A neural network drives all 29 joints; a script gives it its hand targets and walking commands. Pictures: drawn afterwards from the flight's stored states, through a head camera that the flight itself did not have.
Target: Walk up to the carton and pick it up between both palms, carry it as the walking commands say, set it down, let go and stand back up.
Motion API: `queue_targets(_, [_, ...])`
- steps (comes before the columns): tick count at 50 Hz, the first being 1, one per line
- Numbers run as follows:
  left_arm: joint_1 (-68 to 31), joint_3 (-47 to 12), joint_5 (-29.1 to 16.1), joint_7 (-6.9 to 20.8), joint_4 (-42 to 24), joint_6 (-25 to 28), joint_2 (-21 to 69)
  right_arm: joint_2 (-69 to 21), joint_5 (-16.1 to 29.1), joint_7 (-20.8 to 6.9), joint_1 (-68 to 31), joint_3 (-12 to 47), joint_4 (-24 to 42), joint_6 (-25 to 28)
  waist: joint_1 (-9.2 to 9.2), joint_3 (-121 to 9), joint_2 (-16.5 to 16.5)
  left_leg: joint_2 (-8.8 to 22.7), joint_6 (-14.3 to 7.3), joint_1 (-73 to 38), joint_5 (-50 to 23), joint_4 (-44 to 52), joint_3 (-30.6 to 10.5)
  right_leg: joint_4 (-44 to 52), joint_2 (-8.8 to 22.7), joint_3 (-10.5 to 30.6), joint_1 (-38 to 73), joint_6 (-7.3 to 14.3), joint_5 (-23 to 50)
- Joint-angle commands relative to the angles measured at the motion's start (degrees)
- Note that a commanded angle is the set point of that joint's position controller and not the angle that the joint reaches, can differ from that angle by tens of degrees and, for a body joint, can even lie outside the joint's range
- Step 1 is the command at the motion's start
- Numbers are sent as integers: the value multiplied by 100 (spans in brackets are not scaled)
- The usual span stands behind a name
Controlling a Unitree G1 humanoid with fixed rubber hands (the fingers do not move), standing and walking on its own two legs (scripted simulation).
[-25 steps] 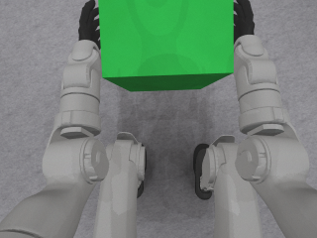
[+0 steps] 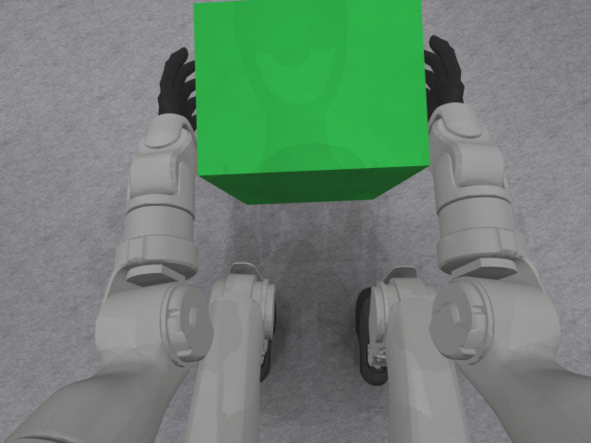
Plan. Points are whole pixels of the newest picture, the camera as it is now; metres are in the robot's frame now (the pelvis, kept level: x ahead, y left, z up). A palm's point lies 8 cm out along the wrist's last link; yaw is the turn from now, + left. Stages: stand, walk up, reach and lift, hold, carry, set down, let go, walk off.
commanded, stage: reach and lift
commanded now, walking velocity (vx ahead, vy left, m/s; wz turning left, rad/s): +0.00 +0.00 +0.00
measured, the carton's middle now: (308, 128) +0.50 +0.03 -0.15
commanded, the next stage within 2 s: none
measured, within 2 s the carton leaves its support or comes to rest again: neither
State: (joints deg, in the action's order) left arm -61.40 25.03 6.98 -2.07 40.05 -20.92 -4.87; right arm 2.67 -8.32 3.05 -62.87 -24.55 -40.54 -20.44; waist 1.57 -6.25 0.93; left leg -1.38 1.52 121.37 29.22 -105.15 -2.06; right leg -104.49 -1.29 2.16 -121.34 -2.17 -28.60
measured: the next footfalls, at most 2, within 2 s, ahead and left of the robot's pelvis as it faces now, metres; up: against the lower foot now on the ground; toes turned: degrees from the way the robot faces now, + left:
none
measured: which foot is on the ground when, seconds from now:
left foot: down 0.00-1.00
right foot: down 0.00-1.00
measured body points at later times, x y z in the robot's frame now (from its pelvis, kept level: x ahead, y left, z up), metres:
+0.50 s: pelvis +0.01 +0.00 +0.05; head +0.26 +0.00 +0.42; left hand +0.49 +0.18 -0.02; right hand +0.51 -0.14 -0.02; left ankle +0.11 +0.13 -0.43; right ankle +0.11 -0.13 -0.43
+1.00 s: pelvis +0.02 +0.00 +0.11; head +0.23 +0.00 +0.51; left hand +0.47 +0.18 +0.05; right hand +0.49 -0.14 +0.05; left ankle +0.11 +0.13 -0.43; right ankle +0.11 -0.13 -0.43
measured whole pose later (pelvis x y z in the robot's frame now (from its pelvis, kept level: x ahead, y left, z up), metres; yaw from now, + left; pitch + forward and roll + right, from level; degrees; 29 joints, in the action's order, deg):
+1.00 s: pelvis +0.02 +0.00 +0.11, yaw +0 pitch +39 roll +0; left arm -46.6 25.9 10.1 -0.1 35.6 -22.6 0.7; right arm -2.2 -11.3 0.7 -48.4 -24.9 -37.0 -21.8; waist 1.5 -13.0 1.0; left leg -0.9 1.6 96.9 27.1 -84.8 -2.4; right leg -84.4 -1.3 2.0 -97.1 -1.4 -26.5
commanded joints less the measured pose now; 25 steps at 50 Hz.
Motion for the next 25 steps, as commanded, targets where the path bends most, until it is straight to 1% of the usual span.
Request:
queue_targets(1, [-4008,-2978,-750,1516,-350,128,6016,-5916,622,-1384,-3775,2818,74,81,83,-6309,-105,-748,26,-3596,-1446,1135,643,931,-839,-691,3359,150,1213])
queue_targets(8, [-3911,-2938,-706,1555,-381,51,6119,-6058,585,-1429,-3674,2832,65,6,107,-6372,-70,-762,24,-3770,-1311,1370,657,1197,-856,-677,3653,139,1117])
queue_targets(18, [-3683,-3139,-789,1622,-555,-47,6300,-6318,658,-1434,-3448,3073,231,-82,123,-6604,17,-792,23,-4108,-1461,1650,656,1540,-873,-616,4271,100,1307])
queue_targets(25, [-3423,-3164,-767,1655,-536,-79,6396,-6416,619,-1431,-3190,3062,207,-104,114,-6436,31,-805,22,-4301,-1479,1922,625,1830,-875,-567,4546,92,1340])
